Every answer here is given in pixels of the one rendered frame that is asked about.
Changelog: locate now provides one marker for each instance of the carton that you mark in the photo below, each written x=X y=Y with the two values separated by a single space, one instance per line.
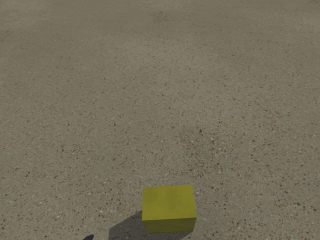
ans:
x=169 y=209

